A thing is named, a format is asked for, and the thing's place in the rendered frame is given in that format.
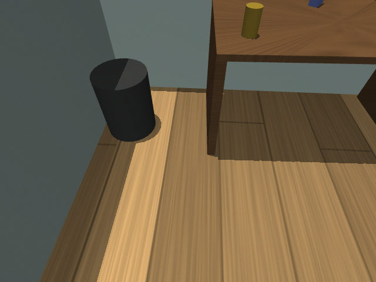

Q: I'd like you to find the desk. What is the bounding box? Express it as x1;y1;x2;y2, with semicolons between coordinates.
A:
206;0;376;155

